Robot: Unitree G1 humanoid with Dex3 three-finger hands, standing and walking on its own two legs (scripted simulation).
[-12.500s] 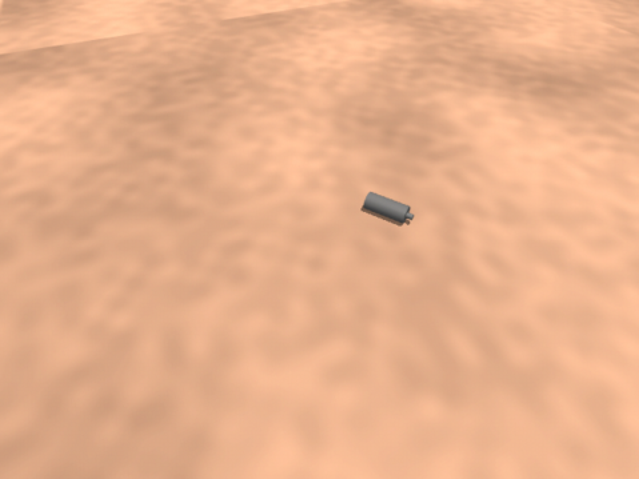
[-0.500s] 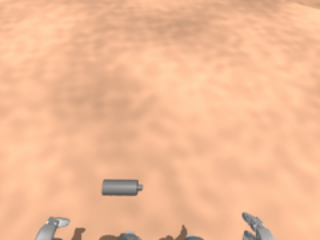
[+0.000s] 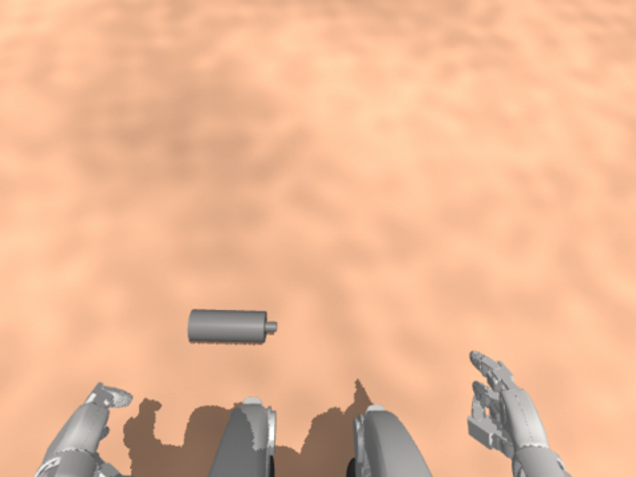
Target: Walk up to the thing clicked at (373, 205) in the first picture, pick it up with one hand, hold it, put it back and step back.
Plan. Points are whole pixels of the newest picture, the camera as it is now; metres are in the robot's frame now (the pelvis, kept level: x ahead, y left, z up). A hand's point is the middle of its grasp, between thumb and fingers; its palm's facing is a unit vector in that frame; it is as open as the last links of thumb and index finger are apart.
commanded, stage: rise first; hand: left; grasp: from above
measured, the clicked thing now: (234, 325) +0.46 +0.20 -0.59
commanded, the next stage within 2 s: none
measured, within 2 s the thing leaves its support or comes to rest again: neither
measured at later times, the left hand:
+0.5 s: hand (170, 370) +0.31 +0.28 -0.34, palm faces -0.49 -0.26 -0.83, open 14.1 cm
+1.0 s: hand (187, 345) +0.37 +0.28 -0.42, palm faces -0.48 +0.00 -0.88, open 14.2 cm
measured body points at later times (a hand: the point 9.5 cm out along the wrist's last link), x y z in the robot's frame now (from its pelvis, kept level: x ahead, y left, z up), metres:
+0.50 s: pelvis -0.07 +0.00 -0.20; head +0.14 +0.01 +0.20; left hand +0.33 +0.29 -0.29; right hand +0.05 -0.28 -0.33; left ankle +0.03 +0.12 -0.60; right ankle +0.00 -0.13 -0.60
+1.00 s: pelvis -0.08 +0.00 -0.27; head +0.15 +0.04 +0.11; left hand +0.39 +0.27 -0.37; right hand -0.03 -0.28 -0.39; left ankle +0.03 +0.12 -0.60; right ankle +0.00 -0.13 -0.60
